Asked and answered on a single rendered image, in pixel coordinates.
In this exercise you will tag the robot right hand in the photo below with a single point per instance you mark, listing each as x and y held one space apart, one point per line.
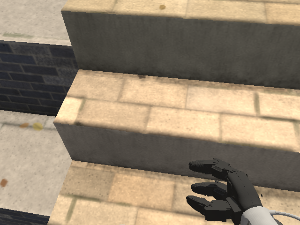
231 200

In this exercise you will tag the right robot forearm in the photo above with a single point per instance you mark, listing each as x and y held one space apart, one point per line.
258 215

